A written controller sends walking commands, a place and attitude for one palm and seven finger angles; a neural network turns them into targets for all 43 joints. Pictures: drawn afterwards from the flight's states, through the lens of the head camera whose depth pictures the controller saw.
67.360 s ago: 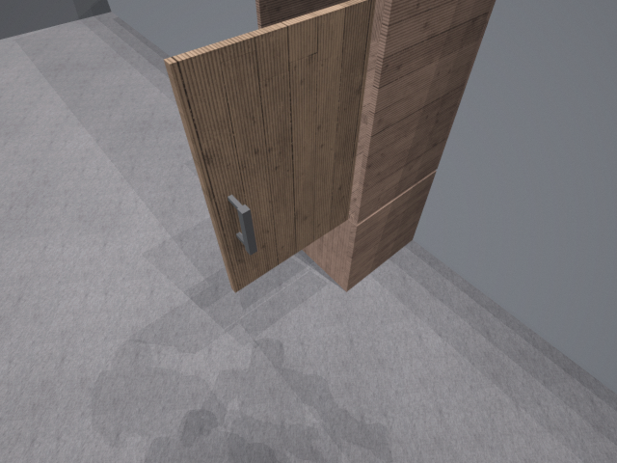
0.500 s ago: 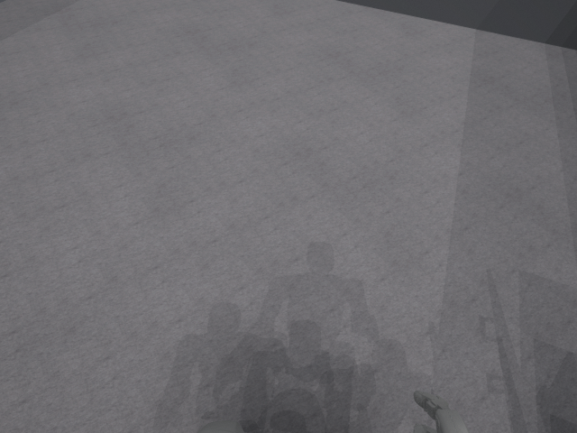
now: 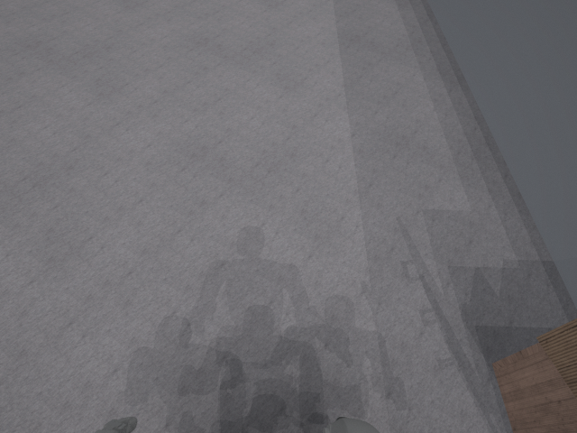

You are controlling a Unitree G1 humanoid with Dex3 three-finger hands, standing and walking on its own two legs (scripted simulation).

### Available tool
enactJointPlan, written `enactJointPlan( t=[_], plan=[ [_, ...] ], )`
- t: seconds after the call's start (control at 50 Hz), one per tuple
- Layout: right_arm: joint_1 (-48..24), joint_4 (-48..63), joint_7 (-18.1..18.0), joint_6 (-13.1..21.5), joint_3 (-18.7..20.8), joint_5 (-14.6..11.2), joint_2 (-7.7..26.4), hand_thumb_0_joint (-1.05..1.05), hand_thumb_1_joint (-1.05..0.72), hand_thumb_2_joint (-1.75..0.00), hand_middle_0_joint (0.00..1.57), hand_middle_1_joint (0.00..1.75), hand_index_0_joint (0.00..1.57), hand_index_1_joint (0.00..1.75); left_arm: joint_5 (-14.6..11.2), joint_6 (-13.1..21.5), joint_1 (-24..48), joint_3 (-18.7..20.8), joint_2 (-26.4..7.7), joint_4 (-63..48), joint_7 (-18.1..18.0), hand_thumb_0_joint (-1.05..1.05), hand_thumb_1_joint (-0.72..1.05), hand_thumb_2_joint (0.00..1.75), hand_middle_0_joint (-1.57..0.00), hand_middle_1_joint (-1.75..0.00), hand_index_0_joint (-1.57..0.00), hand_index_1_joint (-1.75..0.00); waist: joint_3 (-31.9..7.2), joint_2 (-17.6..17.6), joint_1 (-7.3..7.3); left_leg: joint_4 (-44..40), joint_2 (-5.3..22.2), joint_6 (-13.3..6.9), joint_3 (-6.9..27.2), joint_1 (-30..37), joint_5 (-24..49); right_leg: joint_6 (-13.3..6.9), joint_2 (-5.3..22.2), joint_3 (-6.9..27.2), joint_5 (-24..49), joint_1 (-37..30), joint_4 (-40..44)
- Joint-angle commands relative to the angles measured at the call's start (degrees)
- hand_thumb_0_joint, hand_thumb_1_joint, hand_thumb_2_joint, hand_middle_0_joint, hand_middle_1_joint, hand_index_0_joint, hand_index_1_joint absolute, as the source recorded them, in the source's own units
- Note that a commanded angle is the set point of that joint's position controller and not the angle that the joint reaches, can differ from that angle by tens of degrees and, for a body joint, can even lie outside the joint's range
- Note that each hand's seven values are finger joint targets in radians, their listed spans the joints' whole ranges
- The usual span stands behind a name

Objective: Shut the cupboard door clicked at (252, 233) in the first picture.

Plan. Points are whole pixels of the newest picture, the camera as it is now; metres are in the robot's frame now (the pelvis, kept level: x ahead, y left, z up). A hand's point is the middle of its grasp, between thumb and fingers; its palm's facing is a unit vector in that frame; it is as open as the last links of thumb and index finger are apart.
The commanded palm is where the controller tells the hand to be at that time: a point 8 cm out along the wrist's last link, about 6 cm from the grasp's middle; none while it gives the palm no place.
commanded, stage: turn to face it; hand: left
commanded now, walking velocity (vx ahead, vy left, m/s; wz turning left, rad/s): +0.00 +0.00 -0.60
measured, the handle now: out of the picture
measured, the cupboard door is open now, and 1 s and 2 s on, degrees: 16 16 16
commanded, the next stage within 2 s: take the last steps up to it in 1.96 s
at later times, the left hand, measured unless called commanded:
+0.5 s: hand (197, 404) +0.17 +0.16 -0.17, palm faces -0.26 -0.95 -0.19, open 7.4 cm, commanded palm none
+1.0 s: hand (237, 362) +0.24 +0.10 -0.16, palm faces -0.53 -0.80 -0.28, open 7.4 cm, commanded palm none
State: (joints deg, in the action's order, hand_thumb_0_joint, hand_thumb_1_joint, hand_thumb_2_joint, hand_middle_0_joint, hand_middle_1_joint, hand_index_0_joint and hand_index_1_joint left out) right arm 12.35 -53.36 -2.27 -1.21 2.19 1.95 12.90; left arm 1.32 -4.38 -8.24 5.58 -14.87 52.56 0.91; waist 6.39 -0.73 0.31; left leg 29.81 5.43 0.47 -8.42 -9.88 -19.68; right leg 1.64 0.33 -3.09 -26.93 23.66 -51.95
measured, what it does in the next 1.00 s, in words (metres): steps on the spot, turning right: right foot, then left foot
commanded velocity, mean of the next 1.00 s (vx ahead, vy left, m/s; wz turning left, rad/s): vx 0.00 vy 0.00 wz -0.60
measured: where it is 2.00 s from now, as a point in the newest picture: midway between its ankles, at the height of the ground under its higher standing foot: outside the picture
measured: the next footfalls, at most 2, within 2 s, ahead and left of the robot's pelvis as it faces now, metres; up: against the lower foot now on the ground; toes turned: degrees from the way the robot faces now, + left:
right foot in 0.10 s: +0.04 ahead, -0.13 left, +0.00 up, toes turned -8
left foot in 0.50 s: +0.12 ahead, +0.11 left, +0.00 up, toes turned -16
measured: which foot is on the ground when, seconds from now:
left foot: down 0.00-0.12, up 0.14-0.48, down 0.50-0.84, up 0.86-1.00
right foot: up 0.00-0.08, down 0.10-0.50, up 0.52-0.84, down 0.86-1.00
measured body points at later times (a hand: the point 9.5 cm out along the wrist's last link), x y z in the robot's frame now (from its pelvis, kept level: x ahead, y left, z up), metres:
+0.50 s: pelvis +0.03 +0.00 -0.01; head +0.09 -0.01 +0.44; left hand +0.19 +0.21 -0.16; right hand +0.06 -0.28 -0.14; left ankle +0.07 +0.12 -0.74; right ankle +0.00 -0.13 -0.74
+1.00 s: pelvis +0.04 -0.03 -0.01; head +0.08 -0.07 +0.44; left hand +0.26 +0.14 -0.14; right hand -0.05 -0.30 -0.15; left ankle +0.09 +0.11 -0.67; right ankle -0.03 -0.12 -0.74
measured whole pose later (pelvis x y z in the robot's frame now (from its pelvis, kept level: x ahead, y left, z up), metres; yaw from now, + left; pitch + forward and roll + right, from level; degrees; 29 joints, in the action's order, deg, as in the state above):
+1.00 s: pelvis +0.04 -0.03 -0.01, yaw -35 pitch +1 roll +0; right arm 9.5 -51.4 -1.3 -3.8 3.0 0.9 16.3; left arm 1.4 -2.4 -9.8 3.5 -13.2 49.6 0.2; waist 6.4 2.1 0.2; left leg 61.5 5.2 4.4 -2.0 -27.0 -27.4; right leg -1.1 -0.8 -0.4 -18.6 16.4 -33.8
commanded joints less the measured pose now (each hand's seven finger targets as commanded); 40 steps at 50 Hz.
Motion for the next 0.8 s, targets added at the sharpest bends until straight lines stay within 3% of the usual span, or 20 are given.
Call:
enactJointPlan(
  t=[0.0, 0.04, 0.06, 0.08, 0.1, 0.12, 0.14, 0.18, 0.22, 0.38, 0.44, 0.46, 0.48, 0.5, 0.52, 0.54, 0.6, 0.72, 0.74, 0.78],
  plan=[
    [1.3, 3.1, -0.1, 0.8, 2.7, 0.0, 11.3, 0.0, -0.9, -0.9, 0.2, 0.3, 0.2, 0.3, -0.1, 1.2, 1.5, -0.6, -2.0, -6.2, 1.0, 0.0, 0.9, 0.9, -0.2, -0.3, -0.2, -0.3, -6.7, 13.4, -1.03, -3.9, 13.7, -6.9, 4.9, 4.9, 40.1, -1.1, -0.4, -1.9, 3.9, -3.3, 9.0],
    [0.0, 3.7, 0.3, 0.7, 3.0, -0.3, 11.9, 0.0, -0.9, -0.9, 0.2, 0.3, 0.2, 0.3, -0.1, 1.6, -1.4, -0.3, -3.6, -6.0, 1.0, 0.0, 0.9, 0.9, -0.2, -0.3, -0.2, -0.3, -7.6, 11.3, 1.34, 1.8, 12.9, -4.3, 3.0, 0.9, 35.1, -2.0, -0.7, -2.0, 11.9, -11.6, 18.6],
    [-0.8, 4.4, 0.6, 0.6, 3.1, -0.7, 12.0, 0.0, -0.9, -0.9, 0.2, 0.3, 0.2, 0.3, 0.1, 2.1, -5.8, 0.1, -5.9, -4.9, 0.8, 0.0, 0.9, 0.9, -0.2, -0.3, -0.2, -0.3, -9.7, 6.8, 3.78, 10.0, 10.2, -1.7, 0.2, -3.3, 29.9, -3.0, 0.7, -0.5, 21.5, -19.5, 25.5],
    [-0.5, 6.4, 1.1, 0.5, 2.4, -1.4, 8.1, 0.0, -0.9, -0.9, 0.2, 0.3, 0.2, 0.3, 0.7, 2.9, -9.1, 1.3, -12.6, -4.2, 0.0, 0.0, 0.9, 0.9, -0.2, -0.3, -0.2, -0.3, -12.4, -10.1, 4.92, 24.4, 2.7, 2.3, -4.3, -17.2, 4.1, -7.9, 14.6, 16.8, 39.6, -30.6, 29.5],
    [-2.3, 8.2, 0.7, -0.2, 1.8, -1.4, 7.9, 0.0, -0.9, -0.9, 0.2, 0.3, 0.2, 0.3, -0.3, 3.1, -10.8, 1.4, -15.4, -3.6, -0.7, 0.0, 0.9, 0.9, -0.2, -0.3, -0.2, -0.3, -12.2, -13.5, 5.53, 34.7, -1.4, 3.5, 2.3, -22.8, -18.4, -14.7, 23.3, 25.9, 53.5, -27.0, 29.7],
    [-4.0, 7.9, 0.2, -0.8, 1.9, -1.2, 7.9, 0.0, -0.9, -0.9, 0.2, 0.3, 0.2, 0.3, -0.4, 2.7, -9.4, 1.6, -13.7, -4.6, -1.6, 0.0, 0.9, 0.9, -0.2, -0.3, -0.2, -0.3, -11.1, -10.2, 5.12, 39.4, -0.1, 3.0, 8.4, -24.3, -16.3, -15.7, 21.3, 26.7, 47.9, -24.0, 30.0],
    [-4.4, 7.7, 0.1, -0.8, 1.8, -1.3, 7.7, 0.0, -0.9, -0.9, 0.2, 0.3, 0.2, 0.3, -0.2, 2.4, -5.2, 1.2, -12.9, -5.7, -2.0, 0.0, 0.9, 0.9, -0.2, -0.3, -0.2, -0.3, -9.0, -10.5, 3.47, 40.9, 0.8, 3.1, 9.8, -26.7, -13.1, -15.8, 19.6, 25.9, 41.6, -21.9, 30.1],
    [-2.5, 6.4, 0.7, -0.9, 1.6, -1.1, 7.6, 0.0, -0.9, -0.9, 0.2, 0.3, 0.2, 0.3, -0.1, 2.4, 0.4, 0.4, -10.6, -8.0, -1.9, 0.0, 0.9, 0.9, -0.2, -0.3, -0.2, -0.3, -8.7, -7.2, 0.48, 38.3, 1.2, 4.0, 9.1, -22.6, -6.6, -13.2, 14.6, 18.3, 38.7, -16.7, 29.5],
    [-1.3, 6.0, 1.0, -1.2, 1.6, -1.1, 7.0, 0.0, -0.9, -0.9, 0.2, 0.3, 0.2, 0.3, 0.1, 2.7, 1.4, 0.3, -10.5, -8.4, -1.7, 0.0, 0.9, 0.9, -0.2, -0.3, -0.2, -0.3, -8.9, -7.3, -0.44, 34.0, 0.1, 4.2, 8.0, -19.3, -4.4, -11.8, 12.2, 16.3, 37.3, -13.9, 29.5],
    [-2.6, 8.0, 0.8, -0.4, 1.6, -1.6, 5.9, 0.0, -0.9, -0.9, 0.2, 0.3, 0.2, 0.3, 0.4, 2.5, -0.7, 1.4, -10.8, -8.6, -1.3, 0.0, 0.9, 0.9, -0.2, -0.3, -0.2, -0.3, -9.5, -8.8, 0.23, 17.1, -3.2, 3.6, 7.5, -14.5, -4.7, -12.2, 11.1, 23.3, 35.0, -13.7, 28.5],
    [3.8, 6.2, 0.4, 0.7, 1.6, -1.8, 6.0, 0.0, -0.9, -0.9, 0.2, 0.3, 0.2, 0.3, -0.1, 2.1, 2.2, 1.4, -9.2, -9.0, -1.2, 0.0, 0.9, 0.9, -0.2, -0.3, -0.2, -0.3, -10.6, -6.4, -3.31, -2.0, -3.8, 2.9, 7.4, -1.1, 6.2, -7.7, 7.3, 22.6, 31.2, -6.6, 23.1],
    [4.9, 6.0, 0.1, 1.5, 2.0, -1.2, 9.8, 0.0, -0.9, -0.9, 0.2, 0.3, 0.2, 0.3, -0.7, 1.7, 0.8, 0.9, -6.0, -9.6, -1.0, 0.0, 0.9, 0.9, -0.2, -0.3, -0.2, -0.3, -11.6, 3.7, -3.2, -10.9, 4.9, 0.0, 16.5, 6.1, 7.7, -4.2, 0.8, 17.8, 19.1, 1.4, 16.1],
    [5.0, 6.9, 0.1, 1.6, 2.9, -0.5, 15.2, 0.0, -0.9, -0.9, 0.2, 0.3, 0.2, 0.3, -0.9, 1.7, -1.4, 0.2, -3.1, -10.5, -0.3, 0.0, 0.9, 0.9, -0.2, -0.3, -0.2, -0.3, -11.3, 19.8, -2.51, -14.2, 19.6, -6.9, 29.8, 9.0, 15.6, -0.7, -5.3, 7.6, -6.4, 9.8, 2.1],
    [4.8, 8.3, -0.1, 1.2, 2.8, -0.2, 15.6, 0.0, -0.9, -0.9, 0.2, 0.3, 0.2, 0.3, -0.3, 2.1, 0.0, 0.4, -5.0, -11.2, 0.2, 0.0, 0.9, 0.9, -0.2, -0.3, -0.2, -0.3, -9.3, 14.1, -3.32, -13.9, 23.7, -11.6, 31.4, 1.6, 15.0, -0.1, -2.1, 6.4, -9.4, 8.1, -8.3],
    [2.9, 8.0, -0.2, 1.7, 2.4, 0.2, 13.6, 0.0, -0.9, -0.9, 0.2, 0.3, 0.2, 0.3, 0.4, 1.8, 0.7, 0.8, -5.2, -10.2, 0.2, 0.0, 0.9, 0.9, -0.2, -0.3, -0.2, -0.3, -9.1, 15.6, -2.07, -12.9, 20.9, -11.2, 29.0, 1.3, 20.9, 0.4, -1.4, 6.7, -8.0, 9.4, -14.3],
    [1.4, 8.5, -0.3, 1.7, 1.9, 0.2, 11.8, 0.0, -0.9, -0.9, 0.2, 0.3, 0.2, 0.3, 0.4, 1.7, 0.3, 1.2, -5.7, -9.2, 0.7, 0.0, 0.9, 0.9, -0.2, -0.3, -0.2, -0.3, -8.0, 13.3, -1.35, -11.7, 18.0, -10.0, 23.4, 0.3, 24.9, 1.0, -0.2, 6.4, -4.6, 9.3, -17.4],
    [-0.4, 8.5, -0.5, 1.5, 1.6, 0.0, 10.3, 0.0, -0.9, -0.9, 0.2, 0.3, 0.2, 0.3, -0.2, 1.1, -0.2, 0.5, -3.5, -8.3, 1.6, 0.0, 0.9, 0.9, -0.2, -0.3, -0.2, -0.3, -8.9, 11.6, -0.56, -8.0, 12.9, -8.1, 10.7, 4.7, 32.9, 2.0, 1.0, 2.6, -0.9, 8.1, -12.0],
    [2.6, 6.3, 0.3, 0.8, 3.0, -0.1, 12.1, 0.0, -0.9, -0.9, 0.2, 0.3, 0.2, 0.3, -0.2, 1.4, 1.8, -0.3, -2.5, -8.5, 1.8, 0.0, 0.9, 0.9, -0.2, -0.3, -0.2, -0.3, -9.1, 14.7, -2.77, -4.2, 14.3, -7.3, 4.9, 5.6, 34.2, 0.7, -0.5, -2.8, 1.0, -0.3, 6.6],
    [2.3, 6.2, 0.4, 0.6, 3.1, -0.1, 12.4, 0.0, -0.9, -0.9, 0.2, 0.3, 0.2, 0.3, -0.2, 1.5, 1.8, -0.3, -2.5, -8.4, 1.8, 0.0, 0.9, 0.9, -0.2, -0.3, -0.2, -0.3, -8.3, 15.2, -2.62, -3.7, 14.5, -6.8, 4.6, 3.9, 32.9, 0.2, -0.9, -3.3, 1.6, -2.1, 9.1],
    [0.1, 6.4, 0.6, 0.4, 3.4, -0.4, 13.1, 0.0, -0.9, -0.9, 0.2, 0.3, 0.2, 0.3, -0.2, 1.8, -2.5, 0.1, -3.8, -7.2, 1.7, 0.0, 0.9, 0.9, -0.2, -0.3, -0.2, -0.3, -8.8, 12.7, 0.17, 1.6, 13.5, -3.9, 2.3, -0.3, 26.7, -0.8, -1.3, -3.9, 10.8, -10.2, 19.5]
  ],
)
